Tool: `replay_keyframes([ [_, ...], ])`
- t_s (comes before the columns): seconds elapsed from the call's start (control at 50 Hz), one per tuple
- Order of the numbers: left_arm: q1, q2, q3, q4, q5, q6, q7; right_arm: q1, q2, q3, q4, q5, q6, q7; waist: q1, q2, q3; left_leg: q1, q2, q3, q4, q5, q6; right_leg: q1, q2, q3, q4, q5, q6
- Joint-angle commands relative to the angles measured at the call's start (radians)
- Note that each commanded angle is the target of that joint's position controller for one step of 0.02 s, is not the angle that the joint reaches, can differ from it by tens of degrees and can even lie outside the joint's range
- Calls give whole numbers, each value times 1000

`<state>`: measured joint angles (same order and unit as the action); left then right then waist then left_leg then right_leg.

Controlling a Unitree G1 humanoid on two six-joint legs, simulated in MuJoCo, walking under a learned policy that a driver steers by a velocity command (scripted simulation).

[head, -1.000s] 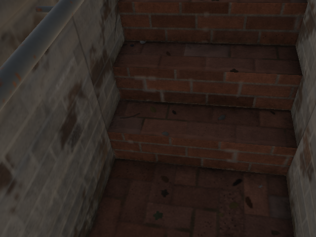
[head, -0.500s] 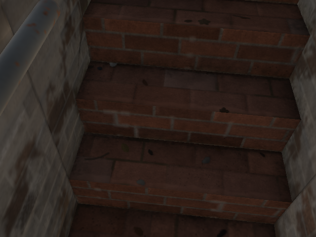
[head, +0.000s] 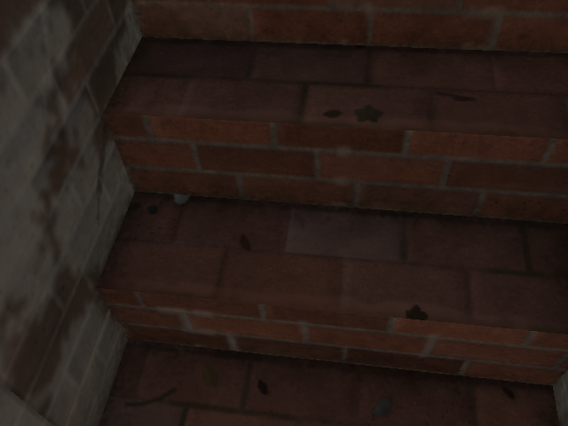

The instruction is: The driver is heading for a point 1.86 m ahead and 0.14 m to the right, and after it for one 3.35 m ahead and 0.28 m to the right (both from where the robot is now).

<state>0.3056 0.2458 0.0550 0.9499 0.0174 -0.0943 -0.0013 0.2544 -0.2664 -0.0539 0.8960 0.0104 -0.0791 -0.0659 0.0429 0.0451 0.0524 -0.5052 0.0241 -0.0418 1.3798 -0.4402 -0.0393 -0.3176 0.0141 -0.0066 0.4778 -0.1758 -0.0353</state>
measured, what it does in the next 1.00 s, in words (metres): walks ahead: left foot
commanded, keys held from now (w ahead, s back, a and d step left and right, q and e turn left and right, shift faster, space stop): no key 1.00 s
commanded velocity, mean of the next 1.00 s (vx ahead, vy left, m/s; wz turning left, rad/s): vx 0.05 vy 0.00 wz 0.00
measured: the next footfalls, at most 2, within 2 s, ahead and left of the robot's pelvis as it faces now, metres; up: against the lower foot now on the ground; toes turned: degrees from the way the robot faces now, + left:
left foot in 0.22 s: +0.16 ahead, +0.14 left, +0.00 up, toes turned -3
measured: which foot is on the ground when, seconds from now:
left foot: up 0.00-0.20, down 0.22-1.00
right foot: down 0.00-1.00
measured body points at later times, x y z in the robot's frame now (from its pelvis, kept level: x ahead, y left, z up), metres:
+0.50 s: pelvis +0.12 +0.04 +0.01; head +0.13 +0.05 +0.46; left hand +0.18 +0.27 -0.15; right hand +0.22 -0.20 -0.13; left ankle +0.12 +0.13 -0.74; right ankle +0.05 -0.11 -0.74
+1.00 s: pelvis +0.10 +0.03 +0.01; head +0.12 +0.03 +0.46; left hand +0.13 +0.28 -0.14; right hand +0.22 -0.21 -0.12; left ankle +0.12 +0.13 -0.74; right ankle +0.05 -0.11 -0.74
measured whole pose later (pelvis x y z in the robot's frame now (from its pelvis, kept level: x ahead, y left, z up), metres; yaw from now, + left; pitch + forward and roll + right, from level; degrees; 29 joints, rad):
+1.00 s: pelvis +0.10 +0.03 +0.01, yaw +1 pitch +1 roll -1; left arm 0.20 0.21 -0.01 1.13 0.02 -0.04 -0.01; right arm 0.18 -0.23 0.01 0.87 -0.04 0.00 -0.02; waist 0.02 0.02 0.01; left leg -0.23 -0.02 -0.02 0.39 -0.18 0.02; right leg -0.06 -0.03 -0.02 0.30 -0.25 0.03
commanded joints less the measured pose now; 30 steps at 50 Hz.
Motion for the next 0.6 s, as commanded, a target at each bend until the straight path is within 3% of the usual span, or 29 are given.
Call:
replay_keyframes([
  [0.02,35,40,-4,-1,15,6,13,178,17,-8,11,-2,50,-10,-78,-162,-75,39,50,1,-92,49,-15,22,-269,172,-166,705,-219],
  [0.04,20,20,-11,5,22,20,21,185,50,0,22,-9,63,-9,-90,-175,-87,95,49,16,-188,77,-35,7,-248,115,-144,785,-206],
  [0.06,-13,25,-12,-5,23,31,30,163,68,8,21,-11,73,-5,-100,-180,-90,164,43,42,-318,127,-45,-25,-213,48,-131,814,-176],
  [0.08,-8,54,-8,-11,24,27,29,128,87,18,4,-6,81,1,-90,-181,-92,230,25,75,-419,196,-51,-45,-217,22,-135,806,-170],
  [0.1,7,76,-1,-5,19,25,35,108,94,19,9,-1,92,-2,-89,-212,-86,292,-5,104,-471,245,-57,-77,-215,14,-142,749,-162],
  [0.12,49,83,2,13,14,18,37,129,66,12,20,4,104,-3,-102,-234,-86,346,-34,131,-510,276,-58,-86,-193,-2,-139,653,-149],
  [0.16,25,68,-3,2,-5,8,33,89,63,10,16,-10,116,-11,-110,-255,-29,397,-45,130,-696,358,-39,-125,-185,19,-135,406,-120],
  [0.18,4,75,-4,-5,-24,4,40,86,68,7,17,-27,110,-12,-128,-269,25,386,-45,122,-801,357,-25,-119,-182,46,-119,321,-88],
  [0.2,-13,48,-15,-21,-34,0,33,68,43,-2,12,-30,95,-16,-121,-210,41,353,-43,99,-935,350,-15,-55,-168,85,-86,294,-63],
  [0.22,5,45,-15,-25,-42,-10,28,70,4,-9,9,-43,83,-16,-117,-164,21,343,0,31,-991,552,11,10,-143,92,-14,317,-19],
  [0.24,137,24,-16,-19,-21,-21,20,66,-44,-14,8,-43,77,-14,-20,-10,-83,388,91,-73,-932,940,56,86,-112,92,23,126,21],
  [0.26,250,-24,-30,14,-7,-11,24,-37,8,9,-9,-48,77,3,62,120,-128,387,152,-122,-926,1037,134,125,-129,110,-17,-110,38],
  [0.28,217,-12,-35,11,2,9,35,-102,57,18,-21,-42,71,25,68,101,-67,312,125,-114,-951,877,127,143,-121,92,-108,-136,55],
  [0.3,132,38,-23,3,1,39,43,-112,66,18,-25,-43,67,30,27,0,-33,303,84,-94,-962,724,102,137,-105,84,-126,-58,69],
  [0.32,77,37,-26,12,-8,63,50,-69,41,14,-10,-48,61,36,-4,-34,-40,305,78,-106,-985,677,70,166,-97,84,-138,-2,74],
  [0.34,57,36,-27,6,-7,80,52,-50,15,13,0,-49,46,41,-2,-39,-40,321,76,-115,-979,692,60,190,-95,89,-146,41,79],
  [0.36,57,32,-28,3,-9,90,54,-41,3,11,14,-36,36,42,10,-5,-67,344,79,-122,-970,745,61,222,-104,99,-161,77,84],
  [0.38,6,51,-27,-5,-3,101,50,-27,-5,14,15,-18,28,41,-12,22,-85,365,89,-123,-964,816,65,234,-103,88,-144,102,85],
  [0.4,7,47,-27,8,-3,105,54,-26,-1,16,21,-20,28,43,-9,56,-123,392,91,-135,-958,872,51,258,-110,94,-159,120,88],
  [0.42,29,19,-34,31,-3,99,44,-26,-9,11,13,-19,35,46,-8,30,-112,396,102,-140,-954,907,44,246,-102,91,-159,114,90],
  [0.44,15,17,-35,45,-5,96,37,-22,-10,12,10,-21,40,46,-19,25,-120,408,101,-144,-953,924,43,249,-100,87,-160,125,93],
  [0.48,-11,20,-34,64,-2,91,26,-38,-7,15,-5,-29,49,44,-26,22,-126,427,97,-141,-951,913,45,240,-99,82,-173,134,100],
  [0.5,-25,28,-33,68,-5,89,27,-46,-5,15,-14,-23,48,43,-37,6,-140,439,106,-149,-961,910,39,246,-102,84,-178,131,106],
  [0.52,-28,26,-36,75,-11,93,26,-37,-28,18,-6,-21,51,42,-41,16,-137,456,103,-158,-967,896,32,240,-104,90,-182,87,120],
  [0.56,-54,32,-40,73,-2,95,23,-72,-33,21,-16,-26,53,49,-35,0,-130,456,109,-168,-968,876,24,232,-110,97,-195,54,126],
  [0.58,-43,34,-39,84,-9,91,12,-61,-48,11,-18,-20,62,52,-38,-11,-126,472,126,-188,-967,881,24,228,-105,89,-188,18,136],
  [0.6,-38,34,-39,99,-9,89,10,-70,-48,13,-24,-20,68,48,-34,1,-115,469,118,-179,-963,839,26,216,-111,96,-207,12,138],
])
Keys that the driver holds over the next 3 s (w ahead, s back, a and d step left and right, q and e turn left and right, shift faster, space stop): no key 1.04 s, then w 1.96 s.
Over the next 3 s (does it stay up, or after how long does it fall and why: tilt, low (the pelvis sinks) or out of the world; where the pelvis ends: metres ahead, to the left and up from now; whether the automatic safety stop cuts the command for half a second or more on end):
stays up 0.13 0.01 0.01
